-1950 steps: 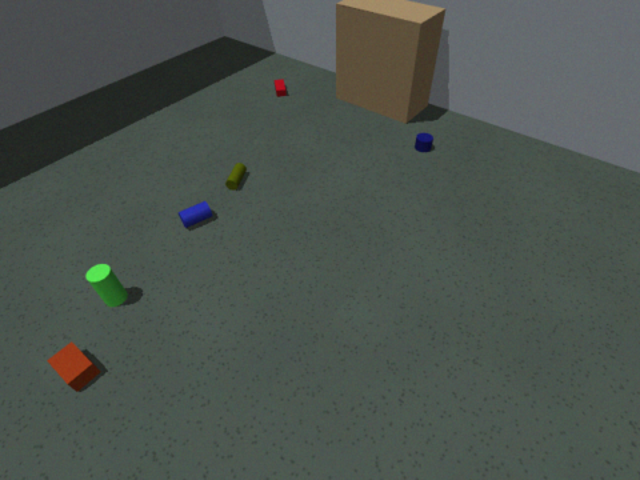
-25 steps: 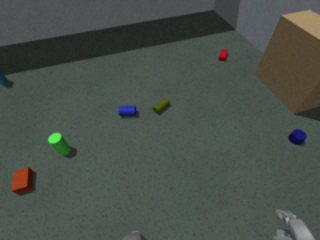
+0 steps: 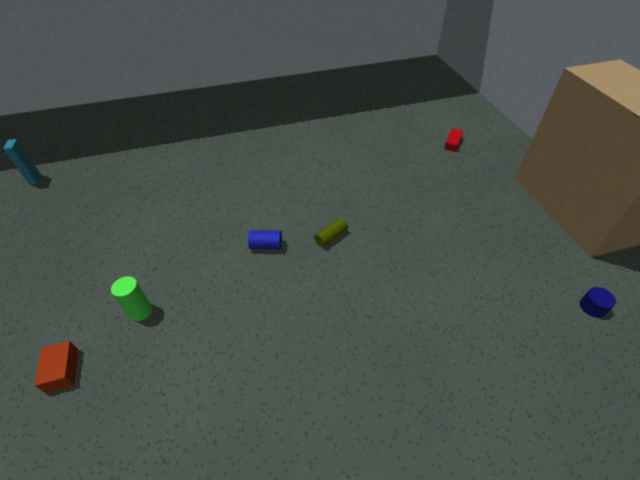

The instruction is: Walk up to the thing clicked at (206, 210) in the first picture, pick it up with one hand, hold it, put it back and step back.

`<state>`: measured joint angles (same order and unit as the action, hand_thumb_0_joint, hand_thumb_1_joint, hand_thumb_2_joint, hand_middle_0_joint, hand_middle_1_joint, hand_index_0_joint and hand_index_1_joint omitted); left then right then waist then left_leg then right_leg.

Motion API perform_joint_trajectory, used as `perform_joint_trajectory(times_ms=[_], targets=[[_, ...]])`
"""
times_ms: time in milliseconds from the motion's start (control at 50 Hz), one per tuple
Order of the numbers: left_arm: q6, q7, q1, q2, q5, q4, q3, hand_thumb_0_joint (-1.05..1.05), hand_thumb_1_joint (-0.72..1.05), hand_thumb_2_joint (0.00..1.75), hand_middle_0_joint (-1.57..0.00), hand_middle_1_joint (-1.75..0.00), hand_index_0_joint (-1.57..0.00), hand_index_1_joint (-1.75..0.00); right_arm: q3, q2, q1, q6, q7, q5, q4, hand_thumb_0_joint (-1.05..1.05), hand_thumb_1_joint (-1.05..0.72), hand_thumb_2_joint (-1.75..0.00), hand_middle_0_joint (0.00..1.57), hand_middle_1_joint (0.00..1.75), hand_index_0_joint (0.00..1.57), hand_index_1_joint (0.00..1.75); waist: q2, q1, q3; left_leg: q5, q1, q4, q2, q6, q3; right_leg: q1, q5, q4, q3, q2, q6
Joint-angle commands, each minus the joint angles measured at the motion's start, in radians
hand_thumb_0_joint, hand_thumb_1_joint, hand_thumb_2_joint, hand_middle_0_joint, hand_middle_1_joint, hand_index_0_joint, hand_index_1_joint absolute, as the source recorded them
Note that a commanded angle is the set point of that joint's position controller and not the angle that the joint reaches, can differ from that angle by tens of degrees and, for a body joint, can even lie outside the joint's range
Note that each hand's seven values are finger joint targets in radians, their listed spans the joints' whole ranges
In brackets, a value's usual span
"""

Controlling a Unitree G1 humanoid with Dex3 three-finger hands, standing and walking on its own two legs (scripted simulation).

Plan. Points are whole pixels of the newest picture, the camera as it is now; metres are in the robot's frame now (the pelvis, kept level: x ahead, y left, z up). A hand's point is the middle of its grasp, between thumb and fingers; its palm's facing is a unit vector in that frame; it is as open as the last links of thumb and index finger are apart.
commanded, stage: step back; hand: left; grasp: from above
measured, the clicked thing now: (265, 239) +1.15 +0.24 -0.73
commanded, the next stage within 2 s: stand in 0.42 s
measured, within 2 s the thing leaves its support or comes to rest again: neither
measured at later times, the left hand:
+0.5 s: hand out of the picture +0.13 +0.27 -0.16, palm faces +0.08 -0.92 -0.37, open 7.4 cm
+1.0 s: hand out of the picture +0.13 +0.26 -0.14, palm faces +0.03 -0.94 -0.35, open 7.4 cm
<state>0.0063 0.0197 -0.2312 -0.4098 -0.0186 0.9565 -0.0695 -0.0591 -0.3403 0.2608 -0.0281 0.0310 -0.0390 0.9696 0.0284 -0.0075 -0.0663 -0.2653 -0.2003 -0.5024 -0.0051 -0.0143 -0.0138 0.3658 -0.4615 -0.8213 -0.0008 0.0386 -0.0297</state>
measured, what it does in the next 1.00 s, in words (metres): steps on the spot: right foot, then left foot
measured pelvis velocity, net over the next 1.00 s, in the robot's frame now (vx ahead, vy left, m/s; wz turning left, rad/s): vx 0.05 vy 0.00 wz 0.04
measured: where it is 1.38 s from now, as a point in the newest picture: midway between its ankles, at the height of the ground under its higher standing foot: outside the picture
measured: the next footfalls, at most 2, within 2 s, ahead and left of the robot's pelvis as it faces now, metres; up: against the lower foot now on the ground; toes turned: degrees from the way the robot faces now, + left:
right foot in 0.08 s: +0.11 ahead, -0.13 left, +0.00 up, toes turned +0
left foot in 0.40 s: +0.09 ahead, +0.13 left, +0.00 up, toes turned +3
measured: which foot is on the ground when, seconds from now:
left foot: down 0.00-0.10, up 0.12-0.38, down 0.40-1.00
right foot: up 0.00-0.06, down 0.08-1.00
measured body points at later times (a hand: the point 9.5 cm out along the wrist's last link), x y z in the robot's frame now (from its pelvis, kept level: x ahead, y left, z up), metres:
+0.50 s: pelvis +0.05 +0.00 -0.01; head +0.08 +0.01 +0.44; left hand +0.12 +0.32 -0.13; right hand +0.14 -0.30 -0.13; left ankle +0.05 +0.13 -0.74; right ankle +0.06 -0.13 -0.73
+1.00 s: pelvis +0.05 +0.00 +0.01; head +0.06 +0.00 +0.46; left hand +0.13 +0.31 -0.12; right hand +0.18 -0.29 -0.11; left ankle +0.05 +0.13 -0.74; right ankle +0.07 -0.13 -0.74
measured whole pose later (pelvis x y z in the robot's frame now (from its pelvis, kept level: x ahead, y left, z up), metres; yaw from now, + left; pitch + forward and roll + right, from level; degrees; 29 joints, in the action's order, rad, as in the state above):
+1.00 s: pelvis +0.05 +0.00 +0.01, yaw +2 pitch -3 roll +0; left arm 0.02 0.00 -0.08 -0.35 -0.01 1.12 0.00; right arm -0.01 -0.34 0.04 -0.01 0.01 -0.01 1.11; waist 0.00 0.01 -0.06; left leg -0.18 -0.09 -0.33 0.02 0.02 0.00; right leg 0.10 -0.18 -0.34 0.03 0.04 0.02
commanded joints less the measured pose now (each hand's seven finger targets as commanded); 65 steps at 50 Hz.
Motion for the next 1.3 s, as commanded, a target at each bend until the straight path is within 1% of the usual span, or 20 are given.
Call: perform_joint_trajectory(times_ms=[0, 40, 60, 80, 100, 120, 140, 200, 320, 360, 380, 420, 440, 460, 500, 520, 640, 780, 1000, 1280], targets=[[0.034, -0.008, 0.004, -0.149, 0.004, -0.05, -0.05, 0.0, 0.9, 0.9, -0.2, -0.3, -0.2, -0.3, -0.058, -0.273, -0.091, -0.011, -0.022, 0.001, -0.091, 0.0, -0.9, -0.9, 0.2, 0.3, 0.2, 0.3, -0.22, 0.01, 0.002, -0.114, -0.111, 0.182, 0.178, -0.155, -0.198, -0.083, 0.106, 0.175, 0.049, -0.022, 0.017], [0.046, -0.024, -0.06, -0.133, 0.0, -0.009, -0.049, 0.0, 0.9, 0.9, -0.2, -0.3, -0.2, -0.3, -0.037, -0.229, -0.148, 0.01, -0.023, 0.017, -0.1, 0.0, -0.9, -0.9, 0.2, 0.3, 0.2, 0.3, -0.178, 0.067, 0.04, -0.044, -0.193, 0.016, 0.134, -0.101, -0.116, -0.272, 0.24, 0.366, 0.077, -0.057, 0.017], [0.051, -0.034, -0.078, -0.159, -0.006, 0.006, -0.059, 0.0, 0.9, 0.9, -0.2, -0.3, -0.2, -0.3, -0.017, -0.178, -0.133, 0.016, -0.026, 0.025, -0.103, 0.0, -0.9, -0.9, 0.2, 0.3, 0.2, 0.3, -0.099, 0.08, 0.06, -0.053, -0.266, -0.089, 0.09, -0.066, -0.09, -0.367, 0.275, 0.401, 0.022, -0.034, 0.016], [0.059, -0.043, -0.1, -0.228, -0.02, 0.002, -0.074, 0.0, 0.9, 0.9, -0.2, -0.3, -0.2, -0.3, 0.001, -0.124, -0.105, 0.016, -0.032, 0.033, -0.114, 0.0, -0.9, -0.9, 0.2, 0.3, 0.2, 0.3, 0.081, 0.086, 0.07, -0.146, -0.337, -0.266, -0.022, -0.024, -0.066, -0.368, 0.188, 0.504, -0.245, 0.135, -0.02], [0.063, -0.047, -0.022, -0.285, -0.025, -0.032, -0.077, 0.0, 0.9, 0.9, -0.2, -0.3, -0.2, -0.3, 0.004, -0.127, -0.07, 0.024, -0.042, 0.029, -0.107, 0.0, -0.9, -0.9, 0.2, 0.3, 0.2, 0.3, 0.114, 0.056, 0.068, -0.305, -0.324, -0.354, -0.048, 0.005, -0.107, -0.252, 0.011, 0.599, -0.474, 0.322, -0.103], [0.058, -0.043, 0.078, -0.3, -0.023, -0.053, -0.078, 0.0, 0.9, 0.9, -0.2, -0.3, -0.2, -0.3, -0.028, -0.209, -0.031, 0.034, -0.049, 0.026, -0.065, 0.0, -0.9, -0.9, 0.2, 0.3, 0.2, 0.3, 0.053, 0.029, 0.037, -0.331, -0.215, -0.412, 0.007, 0.005, -0.136, -0.084, -0.148, 0.605, -0.51, 0.37, -0.179], [0.057, -0.041, 0.123, -0.28, -0.021, -0.067, -0.073, 0.0, 0.9, 0.9, -0.2, -0.3, -0.2, -0.3, -0.037, -0.235, -0.007, 0.034, -0.048, 0.025, -0.044, 0.0, -0.9, -0.9, 0.2, 0.3, 0.2, 0.3, 0.061, 0.012, -0.008, -0.306, -0.194, -0.424, 0.029, 0.009, -0.126, -0.033, -0.135, 0.59, -0.475, 0.351, -0.198], [0.066, -0.044, 0.114, -0.222, -0.009, -0.056, -0.056, 0.0, 0.9, 0.9, -0.2, -0.3, -0.2, -0.3, -0.028, -0.22, -0.016, 0.032, -0.04, 0.021, -0.013, 0.0, -0.9, -0.9, 0.2, 0.3, 0.2, 0.3, 0.078, 0.014, -0.004, -0.208, -0.24, -0.393, 0.023, 0.007, -0.14, -0.123, 0.112, 0.537, -0.273, 0.237, -0.128], [0.061, -0.048, 0.11, -0.22, 0.0, -0.041, -0.053, 0.0, 0.9, 0.9, -0.2, -0.3, -0.2, -0.3, -0.02, -0.19, -0.047, 0.022, -0.036, 0.01, -0.005, 0.0, -0.9, -0.9, 0.2, 0.3, 0.2, 0.3, 0.141, 0.021, 0.081, -0.177, -0.132, -0.17, 0.033, 0.021, -0.006, -0.192, 0.577, 0.381, -0.132, 0.227, -0.134], [0.05, -0.049, 0.14, -0.221, 0.007, -0.046, -0.047, 0.0, 0.9, 0.9, -0.2, -0.3, -0.2, -0.3, -0.029, -0.191, -0.027, 0.016, -0.036, 0.006, 0.015, 0.0, -0.9, -0.9, 0.2, 0.3, 0.2, 0.3, 0.116, -0.006, 0.104, -0.025, -0.026, 0.003, 0.01, 0.014, 0.039, -0.158, 0.617, 0.294, -0.077, 0.199, -0.106], [0.045, -0.049, 0.15, -0.205, 0.01, -0.048, -0.041, 0.0, 0.9, 0.9, -0.2, -0.3, -0.2, -0.3, -0.036, -0.198, -0.006, 0.013, -0.039, 0.003, 0.03, 0.0, -0.9, -0.9, 0.2, 0.3, 0.2, 0.3, 0.078, -0.019, 0.12, 0.107, 0.024, 0.073, 0.013, 0.007, 0.027, -0.15, 0.623, 0.237, -0.057, 0.178, -0.072], [0.029, -0.035, 0.083, -0.078, 0.041, -0.035, 0.001, 0.0, 0.9, 0.9, -0.2, -0.3, -0.2, -0.3, -0.038, -0.307, -0.084, -0.027, -0.046, 0.004, -0.008, 0.0, -0.9, -0.9, 0.2, 0.3, 0.2, 0.3, -0.113, 0.033, 0.163, 0.412, 0.172, 0.16, 0.272, -0.076, -0.32, -0.015, 0.292, 0.159, 0.03, 0.001, 0.03], [0.021, -0.04, 0.123, -0.116, 0.042, -0.027, -0.001, 0.0, 0.9, 0.9, -0.2, -0.3, -0.2, -0.3, -0.035, -0.332, -0.131, -0.03, -0.045, 0.012, 0.0, 0.0, -0.9, -0.9, 0.2, 0.3, 0.2, 0.3, -0.114, 0.035, 0.129, 0.371, 0.04, 0.124, 0.293, -0.132, -0.328, -0.109, 0.114, 0.227, -0.014, 0.006, 0.025], [0.022, -0.036, 0.121, -0.112, 0.038, -0.004, 0.007, 0.0, 0.9, 0.9, -0.2, -0.3, -0.2, -0.3, -0.029, -0.297, -0.189, -0.026, -0.041, 0.017, 0.014, 0.0, -0.9, -0.9, 0.2, 0.3, 0.2, 0.3, -0.12, 0.065, 0.101, 0.299, -0.04, 0.12, 0.256, -0.109, -0.28, -0.203, 0.17, 0.32, -0.036, 0.027, 0.022], [0.033, -0.029, 0.128, -0.145, 0.02, 0.028, 0.001, 0.0, 0.9, 0.9, -0.2, -0.3, -0.2, -0.3, -0.012, -0.228, -0.199, -0.018, -0.039, 0.03, 0.009, 0.0, -0.9, -0.9, 0.2, 0.3, 0.2, 0.3, -0.094, 0.037, 0.143, 0.306, 0.015, 0.083, 0.149, -0.029, -0.112, -0.274, 0.435, 0.359, -0.051, 0.082, 0.003], [0.035, -0.027, 0.13, -0.159, 0.019, 0.035, 0.004, 0.0, 0.9, 0.9, -0.2, -0.3, -0.2, -0.3, -0.006, -0.224, -0.178, -0.018, -0.042, 0.031, 0.017, 0.0, -0.9, -0.9, 0.2, 0.3, 0.2, 0.3, -0.107, 0.02, 0.147, 0.307, 0.039, 0.097, 0.136, -0.016, -0.103, -0.272, 0.483, 0.353, -0.06, 0.086, -0.003], [0.03, -0.028, 0.16, -0.146, 0.02, 0.074, 0.024, 0.0, 0.9, 0.9, -0.2, -0.3, -0.2, -0.3, -0.001, -0.23, -0.194, -0.018, -0.047, 0.036, 0.057, 0.0, -0.9, -0.9, 0.2, 0.3, 0.2, 0.3, -0.092, 0.015, 0.148, 0.494, 0.121, 0.123, 0.15, -0.008, -0.086, -0.293, 0.565, 0.403, -0.039, 0.081, 0.01], [0.028, -0.028, 0.174, -0.144, 0.014, 0.103, 0.028, 0.0, 0.9, 0.9, -0.2, -0.3, -0.2, -0.3, 0.003, -0.224, -0.24, -0.011, -0.046, 0.037, 0.068, 0.0, -0.9, -0.9, 0.2, 0.3, 0.2, 0.3, -0.059, 0.013, 0.133, 0.449, 0.156, 0.165, 0.146, -0.004, -0.066, -0.298, 0.561, 0.468, -0.039, 0.09, 0.018], [0.033, -0.023, 0.2, -0.156, 0.009, 0.12, 0.027, 0.0, 0.9, 0.9, -0.2, -0.3, -0.2, -0.3, 0.011, -0.213, -0.265, -0.003, -0.029, 0.029, 0.084, 0.0, -0.9, -0.9, 0.2, 0.3, 0.2, 0.3, -0.026, 0.011, 0.065, 0.135, 0.088, 0.241, 0.128, 0.008, -0.07, -0.258, 0.311, 0.56, -0.063, 0.095, 0.022], [0.034, -0.021, 0.175, -0.165, 0.013, 0.129, 0.029, 0.0, 0.9, 0.9, -0.2, -0.3, -0.2, -0.3, 0.016, -0.213, -0.222, -0.004, -0.028, 0.029, 0.116, 0.0, -0.9, -0.9, 0.2, 0.3, 0.2, 0.3, -0.023, 0.012, 0.095, 0.17, 0.098, 0.235, 0.132, 0.01, -0.07, -0.264, 0.359, 0.551, -0.07, 0.097, 0.016]])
